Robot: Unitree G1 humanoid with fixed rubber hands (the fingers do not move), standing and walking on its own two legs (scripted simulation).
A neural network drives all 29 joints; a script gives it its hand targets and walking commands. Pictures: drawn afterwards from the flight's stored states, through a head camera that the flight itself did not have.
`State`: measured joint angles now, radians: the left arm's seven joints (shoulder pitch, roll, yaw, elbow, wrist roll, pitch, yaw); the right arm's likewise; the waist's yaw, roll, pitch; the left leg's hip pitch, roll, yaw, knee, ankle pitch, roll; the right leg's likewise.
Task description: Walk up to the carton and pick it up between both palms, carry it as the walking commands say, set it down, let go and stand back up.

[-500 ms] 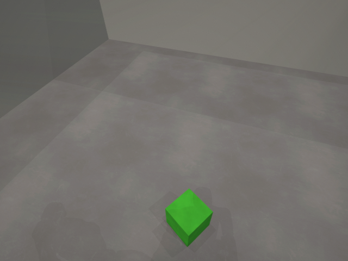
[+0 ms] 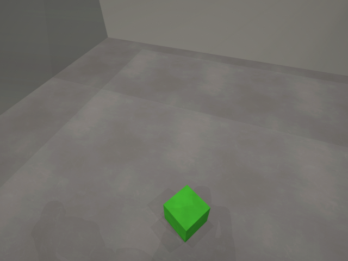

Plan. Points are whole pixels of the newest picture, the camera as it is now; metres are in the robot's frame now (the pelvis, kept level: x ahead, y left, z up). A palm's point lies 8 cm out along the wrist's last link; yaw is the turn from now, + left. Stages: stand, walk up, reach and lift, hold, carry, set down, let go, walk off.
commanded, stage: walk up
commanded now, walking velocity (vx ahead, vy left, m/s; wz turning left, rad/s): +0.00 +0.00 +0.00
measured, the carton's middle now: (186, 213) +0.51 -0.04 -0.68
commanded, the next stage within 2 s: none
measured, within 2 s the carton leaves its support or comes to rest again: neither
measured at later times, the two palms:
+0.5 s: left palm out of the picture -0.05 +0.20 -0.15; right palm out of the picture -0.08 -0.18 -0.15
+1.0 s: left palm out of the picture -0.04 +0.22 -0.15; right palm out of the picture -0.08 -0.18 -0.15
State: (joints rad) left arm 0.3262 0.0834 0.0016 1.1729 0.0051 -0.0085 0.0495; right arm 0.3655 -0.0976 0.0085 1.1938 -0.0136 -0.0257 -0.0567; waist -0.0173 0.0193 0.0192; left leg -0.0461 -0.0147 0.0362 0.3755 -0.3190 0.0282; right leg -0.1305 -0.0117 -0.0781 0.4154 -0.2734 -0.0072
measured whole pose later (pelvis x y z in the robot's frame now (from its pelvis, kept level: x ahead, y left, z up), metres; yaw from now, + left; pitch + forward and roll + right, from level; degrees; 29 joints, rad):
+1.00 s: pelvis -0.02 +0.01 +0.00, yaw +1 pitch +0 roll +0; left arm 0.30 0.09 0.02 1.11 0.04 0.00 0.07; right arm 0.37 -0.08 -0.02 1.16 0.00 -0.02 -0.06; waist -0.02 0.01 0.04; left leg -0.11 -0.04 0.03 0.42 -0.31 0.05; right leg -0.18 -0.05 -0.09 0.45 -0.26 0.02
